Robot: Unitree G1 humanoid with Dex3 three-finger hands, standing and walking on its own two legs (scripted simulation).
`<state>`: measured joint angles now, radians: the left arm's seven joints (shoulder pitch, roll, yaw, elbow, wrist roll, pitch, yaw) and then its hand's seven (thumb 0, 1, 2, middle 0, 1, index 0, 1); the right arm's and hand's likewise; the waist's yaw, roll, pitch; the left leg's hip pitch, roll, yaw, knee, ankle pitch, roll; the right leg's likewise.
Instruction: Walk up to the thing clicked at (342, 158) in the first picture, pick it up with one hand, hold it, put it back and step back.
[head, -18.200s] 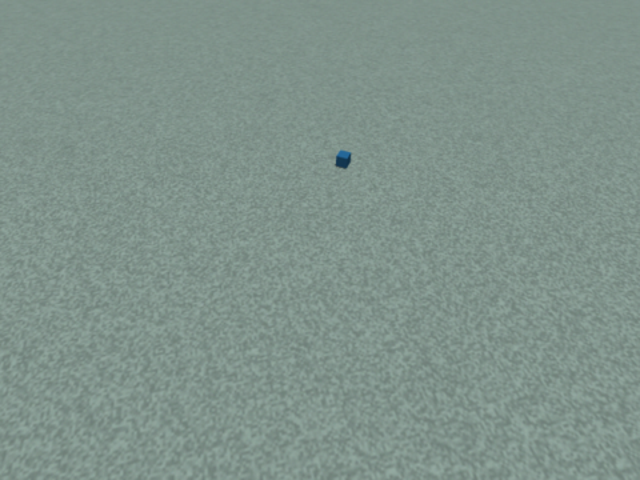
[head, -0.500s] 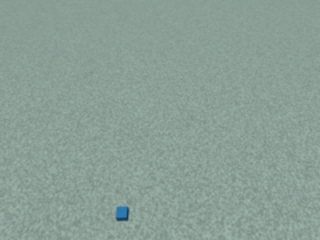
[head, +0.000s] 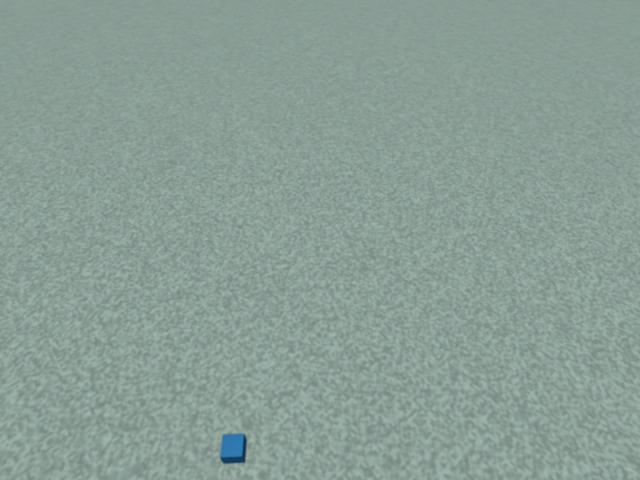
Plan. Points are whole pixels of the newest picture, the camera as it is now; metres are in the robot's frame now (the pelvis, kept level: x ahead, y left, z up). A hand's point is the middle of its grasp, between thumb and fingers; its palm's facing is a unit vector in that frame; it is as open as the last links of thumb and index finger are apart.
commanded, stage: walk up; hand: left
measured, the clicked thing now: (233, 448) +0.39 +0.25 -0.75
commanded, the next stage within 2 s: stand in 0.58 s
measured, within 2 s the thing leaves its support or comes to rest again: neither
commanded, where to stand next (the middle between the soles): +0.02 -0.01 m, yaw +2 degrees
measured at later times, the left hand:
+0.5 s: hand out of the picture +0.08 +0.25 -0.15, palm faces +0.01 -0.94 -0.34, open 7.4 cm
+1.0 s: hand out of the picture +0.10 +0.25 -0.15, palm faces -0.01 -0.94 -0.35, open 7.4 cm
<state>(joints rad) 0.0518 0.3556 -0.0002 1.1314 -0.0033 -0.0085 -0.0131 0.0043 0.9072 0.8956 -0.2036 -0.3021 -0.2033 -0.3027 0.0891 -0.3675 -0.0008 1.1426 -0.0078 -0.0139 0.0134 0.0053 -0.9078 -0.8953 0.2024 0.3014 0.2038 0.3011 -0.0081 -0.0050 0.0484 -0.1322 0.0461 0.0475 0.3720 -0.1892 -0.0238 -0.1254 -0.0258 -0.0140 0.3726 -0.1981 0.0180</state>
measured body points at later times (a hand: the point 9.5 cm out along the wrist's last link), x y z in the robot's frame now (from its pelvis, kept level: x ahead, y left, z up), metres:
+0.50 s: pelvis +0.01 +0.00 +0.00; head +0.02 +0.00 +0.45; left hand +0.08 +0.30 -0.13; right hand +0.09 -0.30 -0.13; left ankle +0.01 +0.13 -0.75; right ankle +0.00 -0.13 -0.75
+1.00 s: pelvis +0.01 +0.00 +0.00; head +0.02 +0.00 +0.45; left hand +0.10 +0.30 -0.13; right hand +0.10 -0.30 -0.13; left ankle +0.01 +0.13 -0.75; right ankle +0.00 -0.13 -0.75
